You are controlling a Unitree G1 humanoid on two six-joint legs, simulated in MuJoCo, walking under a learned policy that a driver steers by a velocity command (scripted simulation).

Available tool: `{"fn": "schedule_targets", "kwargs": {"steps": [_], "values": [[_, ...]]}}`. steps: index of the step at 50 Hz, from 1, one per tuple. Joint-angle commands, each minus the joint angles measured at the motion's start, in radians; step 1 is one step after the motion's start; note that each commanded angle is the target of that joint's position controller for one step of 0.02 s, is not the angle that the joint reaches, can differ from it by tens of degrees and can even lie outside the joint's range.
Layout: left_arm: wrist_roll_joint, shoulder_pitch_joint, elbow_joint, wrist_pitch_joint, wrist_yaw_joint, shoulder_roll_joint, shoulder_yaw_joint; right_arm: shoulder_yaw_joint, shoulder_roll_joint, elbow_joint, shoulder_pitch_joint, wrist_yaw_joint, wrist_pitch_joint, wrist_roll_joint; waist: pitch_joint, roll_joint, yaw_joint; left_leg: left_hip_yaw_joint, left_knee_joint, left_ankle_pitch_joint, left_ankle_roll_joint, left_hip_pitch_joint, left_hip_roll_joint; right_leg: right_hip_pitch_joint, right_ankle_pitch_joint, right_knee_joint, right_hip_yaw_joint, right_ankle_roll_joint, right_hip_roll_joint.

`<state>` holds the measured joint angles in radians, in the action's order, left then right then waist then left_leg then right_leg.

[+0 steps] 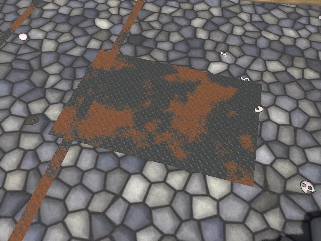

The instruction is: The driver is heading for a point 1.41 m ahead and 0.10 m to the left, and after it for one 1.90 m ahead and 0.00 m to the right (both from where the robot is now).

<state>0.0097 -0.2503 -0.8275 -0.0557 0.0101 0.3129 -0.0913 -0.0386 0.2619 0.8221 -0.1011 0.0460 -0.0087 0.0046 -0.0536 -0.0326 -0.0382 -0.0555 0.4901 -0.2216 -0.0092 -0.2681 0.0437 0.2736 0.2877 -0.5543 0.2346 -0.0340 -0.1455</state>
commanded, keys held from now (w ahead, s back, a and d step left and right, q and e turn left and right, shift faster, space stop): e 0.06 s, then w+e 0.02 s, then w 0.92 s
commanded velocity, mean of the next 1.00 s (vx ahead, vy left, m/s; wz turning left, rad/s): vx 0.35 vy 0.00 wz -0.18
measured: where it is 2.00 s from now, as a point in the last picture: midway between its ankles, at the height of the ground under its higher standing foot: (192, 200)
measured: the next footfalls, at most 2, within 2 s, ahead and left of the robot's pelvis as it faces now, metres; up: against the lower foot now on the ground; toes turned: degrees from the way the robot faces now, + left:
right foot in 0.46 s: +0.10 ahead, -0.13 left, +0.00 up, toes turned -9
left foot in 0.96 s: +0.47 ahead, -0.02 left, +0.00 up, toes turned -5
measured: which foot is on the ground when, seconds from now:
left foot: down 0.00-0.46, up 0.48-0.94, down 0.96-1.00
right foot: up 0.00-0.44, down 0.46-0.96, up 0.98-1.00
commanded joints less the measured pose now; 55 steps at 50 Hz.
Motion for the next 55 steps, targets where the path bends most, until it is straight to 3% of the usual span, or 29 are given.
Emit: {"fn": "schedule_targets", "kwargs": {"steps": [1, 2, 3, 4, 6, 8, 13, 18, 20, 22, 23, 24, 25, 26, 28, 30, 34, 38, 41, 44, 46, 47, 48, 49, 50, 51, 52, 53, 55], "values": [[0.004, -0.057, 0.064, 0.009, 0.012, 0.090, -0.019, -0.049, 0.250, -0.054, -0.072, 0.013, 0.002, 0.014, 0.121, 0.241, 0.017, -0.455, -0.240, 0.245, -0.187, 0.203, -0.456, 0.240, 0.359, -0.348, -0.106, 0.015, -0.033], [0.020, -0.047, 0.053, 0.005, 0.011, 0.131, -0.028, -0.040, 0.204, -0.055, -0.084, 0.005, -0.001, 0.012, 0.094, 0.174, 0.017, -0.414, -0.221, 0.308, -0.234, 0.157, -0.454, 0.229, 0.336, -0.487, -0.113, 0.021, 0.037], [0.021, -0.032, 0.037, 0.001, 0.004, 0.127, -0.031, -0.024, 0.142, -0.063, -0.039, 0.000, -0.001, 0.007, 0.045, 0.129, 0.003, -0.304, -0.216, 0.308, -0.215, 0.113, -0.385, 0.232, 0.266, -0.541, -0.109, 0.028, 0.064], [0.021, -0.040, 0.023, -0.006, -0.008, 0.115, -0.030, -0.018, 0.118, -0.072, -0.016, -0.004, -0.002, 0.015, 0.035, 0.137, -0.004, -0.208, -0.233, 0.171, -0.175, 0.113, -0.311, 0.242, 0.192, -0.559, -0.126, 0.035, 0.081], [0.025, -0.024, 0.016, -0.010, -0.039, 0.099, -0.022, -0.018, 0.117, -0.062, -0.056, -0.005, 0.004, 0.023, 0.038, 0.221, 0.030, -0.159, -0.281, -0.062, -0.148, 0.158, -0.240, 0.281, 0.103, -0.557, -0.139, 0.047, 0.086], [0.024, 0.020, 0.022, -0.004, -0.055, 0.089, -0.015, -0.025, 0.128, -0.031, -0.121, -0.013, 0.017, 0.021, 0.025, 0.205, 0.057, -0.174, -0.319, -0.172, -0.157, 0.204, -0.246, 0.315, 0.069, -0.511, -0.132, 0.052, 0.080], [0.033, 0.080, 0.005, 0.023, -0.053, 0.053, 0.002, -0.037, 0.137, 0.033, -0.206, -0.027, 0.062, 0.019, -0.002, 0.171, 0.075, -0.167, -0.364, -0.202, -0.178, 0.258, -0.282, 0.325, 0.026, -0.329, -0.139, 0.050, 0.106], [0.027, 0.178, 0.021, 0.050, -0.058, 0.016, 0.031, -0.046, 0.150, 0.074, -0.251, -0.044, 0.067, 0.023, -0.023, 0.181, 0.091, -0.115, -0.355, -0.207, -0.196, 0.140, -0.290, 0.163, 0.077, -0.108, -0.259, 0.021, 0.146], [0.017, 0.172, 0.018, 0.063, -0.052, 0.020, 0.035, -0.052, 0.158, 0.085, -0.262, -0.054, 0.061, 0.021, -0.028, 0.175, 0.075, -0.111, -0.335, -0.198, -0.195, 0.077, -0.297, 0.053, 0.056, -0.013, -0.294, -0.004, 0.136], [0.021, 0.038, -0.036, 0.081, -0.040, 0.010, 0.037, -0.052, 0.152, 0.089, -0.238, -0.058, 0.054, 0.010, -0.019, 0.125, -0.002, -0.061, -0.222, -0.157, -0.172, -0.057, -0.263, -0.189, -0.040, 0.137, -0.320, -0.029, 0.107], [0.024, -0.080, -0.084, 0.093, -0.029, 0.041, 0.027, -0.041, 0.115, 0.084, -0.232, -0.059, 0.056, 0.017, 0.029, 0.058, -0.047, -0.011, -0.099, -0.142, -0.144, -0.152, -0.218, -0.366, 0.000, 0.171, -0.262, -0.039, 0.131], [0.041, -0.215, -0.108, 0.107, -0.015, 0.122, 0.010, -0.017, 0.031, 0.049, -0.202, -0.065, 0.060, 0.023, 0.094, -0.160, -0.103, 0.117, 0.239, -0.220, -0.097, -0.267, -0.112, -0.490, 0.257, 0.328, 0.062, -0.068, 0.380], [0.019, -0.259, -0.120, 0.106, -0.010, 0.239, -0.019, -0.021, 0.042, 0.012, -0.172, -0.064, 0.064, 0.017, 0.058, -0.285, -0.101, 0.135, 0.447, -0.338, -0.088, -0.486, 0.000, -0.472, 0.450, 0.459, 0.430, -0.176, 0.552], [0.016, -0.170, -0.103, 0.104, -0.010, 0.166, -0.002, -0.042, 0.125, 0.027, -0.159, -0.063, 0.059, 0.030, -0.028, -0.101, -0.053, 0.041, 0.557, -0.279, -0.103, -0.501, -0.083, -0.383, 0.439, 0.430, 0.339, -0.187, 0.521], [0.016, -0.042, -0.068, 0.116, -0.021, 0.064, 0.027, -0.036, 0.087, 0.065, -0.198, -0.085, 0.067, 0.013, -0.059, -0.060, 0.022, 0.021, 0.543, -0.104, -0.090, -0.440, -0.131, -0.289, 0.206, 0.438, 0.143, -0.140, 0.405], [0.009, -0.044, -0.076, 0.133, -0.015, 0.034, 0.039, -0.036, 0.079, 0.083, -0.196, -0.089, 0.059, 0.031, -0.036, -0.067, 0.039, 0.048, 0.537, -0.018, -0.056, -0.397, -0.141, -0.284, -0.043, 0.442, 0.014, -0.121, 0.344], [0.000, -0.156, -0.137, 0.145, -0.012, 0.026, 0.044, -0.032, 0.055, 0.056, -0.100, -0.093, 0.042, 0.034, -0.039, -0.051, 0.033, 0.086, 0.525, 0.057, -0.012, -0.462, -0.137, -0.306, -0.399, 0.414, -0.085, -0.143, 0.330], [0.005, -0.196, -0.166, 0.146, -0.006, 0.019, 0.053, -0.015, 0.028, -0.003, 0.062, -0.093, 0.042, 0.029, -0.075, -0.048, 0.009, 0.125, 0.345, 0.140, 0.004, -0.453, -0.115, -0.281, -0.526, 0.419, -0.142, -0.148, 0.308], [0.007, -0.228, -0.192, 0.151, 0.000, 0.032, 0.055, -0.001, 0.014, -0.039, 0.150, -0.093, 0.045, 0.022, -0.091, -0.051, -0.006, 0.156, 0.182, 0.184, -0.026, -0.370, -0.084, -0.288, -0.594, 0.432, -0.160, -0.148, 0.322], [0.009, -0.213, -0.207, 0.151, 0.007, 0.051, 0.054, -0.005, 0.036, -0.044, 0.123, -0.082, 0.051, 0.021, -0.066, -0.048, 0.029, 0.166, 0.103, 0.138, -0.085, -0.263, -0.048, -0.358, -0.814, 0.365, -0.180, -0.137, 0.353], [0.016, -0.187, -0.207, 0.147, 0.012, 0.072, 0.048, -0.023, 0.077, 0.012, -0.053, -0.065, 0.059, 0.018, 0.040, -0.062, 0.107, 0.168, 0.082, 0.063, -0.123, -0.072, 0.009, -0.397, -1.079, 0.151, -0.203, -0.111, 0.350], [0.014, -0.172, -0.207, 0.140, 0.011, 0.078, 0.047, -0.036, 0.096, 0.068, -0.222, -0.054, 0.068, 0.020, 0.125, -0.038, 0.181, 0.168, 0.008, 0.097, -0.143, 0.130, 0.019, -0.342, -1.038, -0.053, -0.227, -0.095, 0.320], [0.008, -0.191, -0.189, 0.141, 0.005, 0.048, 0.057, -0.055, 0.161, 0.105, -0.379, -0.040, 0.073, 0.042, 0.234, 0.039, 0.224, -0.011, -0.016, -0.027, -0.183, 0.381, -0.147, -0.155, -0.723, -0.334, -0.252, -0.086, 0.272], [-0.022, -0.328, -0.177, 0.139, -0.011, -0.077, 0.078, -0.077, 0.258, 0.110, -0.411, -0.041, 0.072, 0.057, 0.354, 0.283, 0.137, -0.543, -0.109, -0.138, -0.333, 0.636, -0.450, 0.213, 0.117, -0.737, -0.278, -0.042, 0.069], [0.005, -0.248, -0.182, 0.138, -0.008, 0.039, 0.049, -0.068, 0.205, 0.104, -0.334, -0.054, 0.064, 0.011, 0.307, 0.134, 0.143, -0.663, -0.226, -0.223, -0.324, 0.544, -0.425, 0.307, 0.188, -0.822, -0.144, -0.067, 0.079], [0.004, -0.163, -0.148, 0.143, -0.011, 0.049, 0.041, -0.054, 0.156, 0.083, -0.209, -0.054, 0.066, 0.003, 0.136, 0.110, 0.091, -0.480, -0.246, -0.227, -0.295, 0.384, -0.398, 0.348, 0.089, -0.801, -0.152, -0.076, 0.143], [0.004, -0.118, -0.140, 0.148, -0.015, 0.033, 0.044, -0.038, 0.090, 0.078, -0.156, -0.059, 0.074, 0.008, 0.066, 0.055, 0.074, -0.374, -0.285, -0.129, -0.272, 0.258, -0.357, 0.322, 0.025, -0.745, -0.163, -0.078, 0.180], [0.010, -0.109, -0.142, 0.140, -0.018, 0.010, 0.045, -0.029, 0.064, 0.088, -0.145, -0.057, 0.084, 0.011, 0.023, 0.057, 0.046, -0.284, -0.305, -0.038, -0.242, 0.173, -0.313, 0.281, 0.002, -0.696, -0.168, -0.073, 0.207], [0.028, -0.133, -0.148, 0.113, -0.029, -0.026, 0.051, -0.016, 0.031, 0.117, -0.164, -0.053, 0.099, 0.010, 0.017, 0.077, 0.007, -0.174, -0.336, 0.084, -0.214, 0.083, -0.263, 0.200, -0.017, -0.627, -0.181, -0.049, 0.227]]}}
